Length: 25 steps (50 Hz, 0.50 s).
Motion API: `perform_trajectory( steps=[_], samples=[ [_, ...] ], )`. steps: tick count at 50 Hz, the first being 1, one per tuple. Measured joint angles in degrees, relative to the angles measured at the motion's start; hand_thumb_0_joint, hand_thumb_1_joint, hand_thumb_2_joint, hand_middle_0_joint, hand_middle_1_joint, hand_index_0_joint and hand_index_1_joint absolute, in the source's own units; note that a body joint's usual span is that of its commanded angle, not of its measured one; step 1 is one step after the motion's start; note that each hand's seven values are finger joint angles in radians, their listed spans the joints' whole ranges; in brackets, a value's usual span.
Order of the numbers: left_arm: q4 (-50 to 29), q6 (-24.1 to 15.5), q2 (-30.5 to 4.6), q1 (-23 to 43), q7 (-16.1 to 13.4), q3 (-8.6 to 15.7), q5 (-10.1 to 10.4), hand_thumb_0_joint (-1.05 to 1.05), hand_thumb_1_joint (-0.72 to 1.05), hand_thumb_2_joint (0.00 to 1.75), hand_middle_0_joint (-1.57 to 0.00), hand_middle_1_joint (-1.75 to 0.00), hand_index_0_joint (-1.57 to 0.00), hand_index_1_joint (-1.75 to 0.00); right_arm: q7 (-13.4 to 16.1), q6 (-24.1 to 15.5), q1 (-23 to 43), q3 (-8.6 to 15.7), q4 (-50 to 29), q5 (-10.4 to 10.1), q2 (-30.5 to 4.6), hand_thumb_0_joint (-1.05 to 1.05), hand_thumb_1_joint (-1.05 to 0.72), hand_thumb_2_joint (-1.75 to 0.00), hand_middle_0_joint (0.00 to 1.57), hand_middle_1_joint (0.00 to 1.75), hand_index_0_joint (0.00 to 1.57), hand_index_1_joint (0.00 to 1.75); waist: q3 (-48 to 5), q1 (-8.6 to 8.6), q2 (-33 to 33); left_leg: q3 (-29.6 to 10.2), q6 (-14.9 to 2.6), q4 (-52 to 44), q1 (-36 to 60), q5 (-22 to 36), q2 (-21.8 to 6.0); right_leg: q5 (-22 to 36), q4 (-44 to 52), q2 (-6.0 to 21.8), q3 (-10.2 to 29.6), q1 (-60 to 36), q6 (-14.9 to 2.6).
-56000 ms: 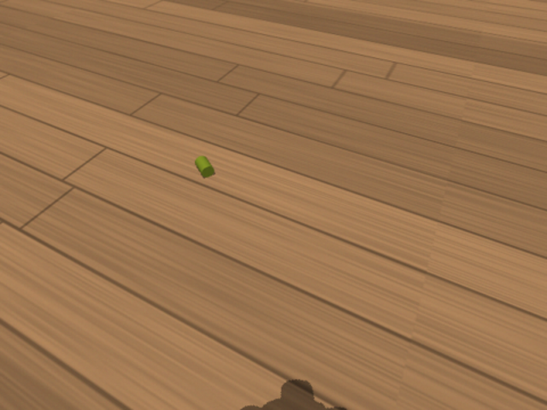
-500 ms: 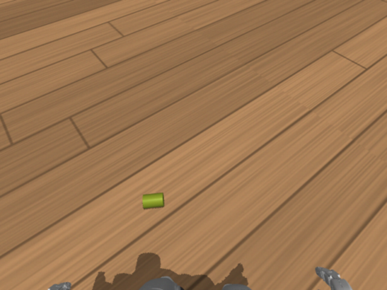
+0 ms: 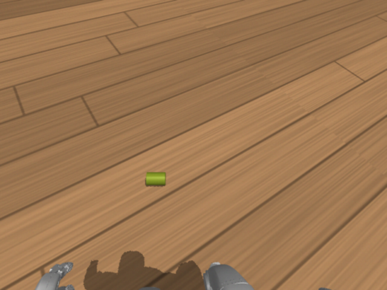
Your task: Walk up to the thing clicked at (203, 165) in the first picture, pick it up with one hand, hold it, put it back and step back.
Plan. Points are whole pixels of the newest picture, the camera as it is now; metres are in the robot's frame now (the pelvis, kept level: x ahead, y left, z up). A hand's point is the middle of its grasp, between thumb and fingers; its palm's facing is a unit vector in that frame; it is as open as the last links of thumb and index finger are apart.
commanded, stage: step back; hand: left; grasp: from above
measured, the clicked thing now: (156, 178) +0.71 +0.16 -0.73
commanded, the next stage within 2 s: none
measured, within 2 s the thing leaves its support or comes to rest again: neither
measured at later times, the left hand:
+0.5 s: hand out of the picture -0.05 +0.21 -0.12, palm faces -0.06 -0.90 -0.43, open 7.4 cm
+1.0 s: hand out of the picture -0.26 +0.19 -0.16, palm faces -0.04 -0.92 -0.39, open 7.3 cm
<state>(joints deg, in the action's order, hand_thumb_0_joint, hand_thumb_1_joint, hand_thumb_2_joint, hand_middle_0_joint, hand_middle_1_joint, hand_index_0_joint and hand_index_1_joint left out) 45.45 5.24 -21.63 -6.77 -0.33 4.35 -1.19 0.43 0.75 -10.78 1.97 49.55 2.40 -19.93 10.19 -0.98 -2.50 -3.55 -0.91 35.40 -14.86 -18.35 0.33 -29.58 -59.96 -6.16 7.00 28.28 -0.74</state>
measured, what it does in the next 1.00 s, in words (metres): walks backwards: right foot, then left foot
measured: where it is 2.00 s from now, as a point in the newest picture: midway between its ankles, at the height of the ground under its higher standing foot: outside the picture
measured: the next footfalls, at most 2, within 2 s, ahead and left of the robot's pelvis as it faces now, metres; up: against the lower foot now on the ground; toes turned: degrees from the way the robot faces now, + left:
right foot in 0.28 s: -0.08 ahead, -0.16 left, +0.00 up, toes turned -1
left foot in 0.66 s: -0.19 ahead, +0.06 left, +0.00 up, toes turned -1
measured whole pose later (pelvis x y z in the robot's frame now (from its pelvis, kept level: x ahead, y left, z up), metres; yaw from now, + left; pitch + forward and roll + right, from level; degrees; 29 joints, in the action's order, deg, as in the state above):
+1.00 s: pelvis -0.34 -0.08 -0.01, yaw -4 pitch -2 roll +0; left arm 49.2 3.0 -23.2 -12.1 -0.1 4.3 -0.7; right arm 0.4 2.2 -4.7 2.6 45.5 2.3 -22.6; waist 9.0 2.2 -0.8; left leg 0.3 0.1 35.9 -24.9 -9.4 -3.7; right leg -26.8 -44.0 -0.8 4.1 13.8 1.4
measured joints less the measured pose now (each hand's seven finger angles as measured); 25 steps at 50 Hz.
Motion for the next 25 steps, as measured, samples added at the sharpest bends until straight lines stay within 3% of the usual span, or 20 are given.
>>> perform_trajectory(
  steps=[3, 6, 9, 13, 15, 16, 19, 22, 25],
  samples=[
    [-0.08, -0.41, -0.74, -1.91, 0.41, 0.72, 0.45, 0.01, 0.91, 0.90, -0.21, -0.30, -0.21, -0.30, 0.31, 0.03, 0.16, -0.19, -0.36, -0.16, 0.40, 0.01, -0.90, -0.90, 0.21, 0.30, 0.21, 0.30, -1.32, 1.05, -0.02, 0.70, 0.40, -2.56, -0.95, 2.58, -1.39, 1.60, -8.65, -1.65, 2.34, 0.21, 0.24],
    [0.08, -0.75, -1.58, -3.38, 0.39, 1.41, 0.27, 0.01, 0.91, 0.90, -0.21, -0.30, -0.21, -0.30, 0.66, -0.32, 1.35, 0.08, -1.61, -0.43, 0.23, 0.01, -0.90, -0.90, 0.21, 0.30, 0.21, 0.30, -1.12, 1.66, -0.05, 1.40, 0.63, -2.55, -2.67, 3.98, -2.21, 1.75, -8.00, -0.53, 2.93, -2.69, 1.76],
    [0.59, -0.91, -2.31, -4.27, 0.30, 1.69, 0.13, 0.01, 0.91, 0.90, -0.21, -0.30, -0.21, -0.30, 0.89, -0.66, 3.04, 0.26, -3.29, -0.61, -0.25, 0.01, -0.90, -0.90, 0.21, 0.30, 0.21, 0.30, -0.25, 2.12, -0.14, 2.57, 0.89, -1.08, -4.81, 4.74, -2.97, 0.90, -1.02, 1.67, 2.14, -6.27, 2.76],
    [1.68, -1.54, -2.37, -4.57, 0.60, 1.45, 0.15, 0.01, 0.91, 0.90, -0.21, -0.30, -0.20, -0.30, 0.70, -0.17, 5.08, 0.40, -5.01, -0.60, -1.84, 0.01, -0.90, -0.90, 0.21, 0.30, 0.21, 0.30, 0.55, 2.30, 0.68, 3.70, 2.29, 2.88, -8.56, 5.04, -4.05, 4.09, 16.16, 5.06, -1.59, -12.47, 2.13],
    [3.13, -2.09, -0.47, -3.65, 0.69, 1.19, -0.11, 0.01, 0.91, 0.90, -0.21, -0.30, -0.20, -0.30, 0.68, 0.59, 6.08, 0.98, -4.63, -1.08, -3.66, 0.01, -0.90, -0.90, 0.21, 0.30, 0.21, 0.30, 1.78, 1.46, 4.80, 1.45, 2.63, 5.50, -10.08, 5.04, -6.00, 6.16, 20.70, 3.25, -4.25, -14.76, 0.78],
    [3.35, -2.24, 0.69, -3.66, 0.97, 0.73, -0.46, 0.01, 0.91, 0.90, -0.21, -0.30, -0.20, -0.30, 0.79, 1.15, 5.93, 1.35, -4.17, -1.41, -4.40, 0.01, -0.90, -0.90, 0.21, 0.30, 0.21, 0.30, 1.74, 0.75, 6.99, -0.80, 1.62, 6.44, -10.80, 4.42, -6.01, 6.93, 21.06, 2.33, -5.67, -14.93, 0.36],
    [2.36, -2.19, 1.50, -5.61, 1.55, -0.34, -0.87, 0.01, 0.91, 0.90, -0.21, -0.30, -0.21, -0.30, 1.56, 2.33, 4.25, 1.78, -2.31, -2.15, -3.85, 0.01, -0.91, -0.90, 0.21, 0.30, 0.20, 0.30, -1.14, 2.43, 5.13, -2.91, 1.02, 19.06, -13.60, -9.12, 0.71, 8.05, 19.81, 4.64, -3.93, -12.21, -0.55],
    [1.97, -1.94, 2.10, -5.98, 1.09, -0.49, -0.94, 0.01, 0.91, 0.90, -0.21, -0.30, -0.21, -0.30, 1.52, 1.96, 2.29, 1.34, -1.54, -2.57, -3.88, 0.01, -0.91, -0.90, 0.20, 0.30, 0.20, 0.29, -2.60, 2.30, 4.11, -4.30, 0.74, 28.83, -14.06, -9.96, 5.26, 11.29, 22.98, 6.36, -3.54, -11.35, -0.59],
    [0.53, -2.26, 1.92, -4.71, 0.50, -0.30, -1.19, 0.01, 0.90, 0.90, -0.21, -0.30, -0.21, -0.30, 1.74, 1.34, 0.61, 0.86, -1.11, -2.39, -3.82, 0.01, -0.91, -0.90, 0.20, 0.30, 0.20, 0.29, -2.61, 1.89, 4.13, -4.51, 1.42, 30.26, -12.16, -9.85, 6.12, 13.83, 24.48, 6.44, -4.59, -9.47, -0.85]
  ],
)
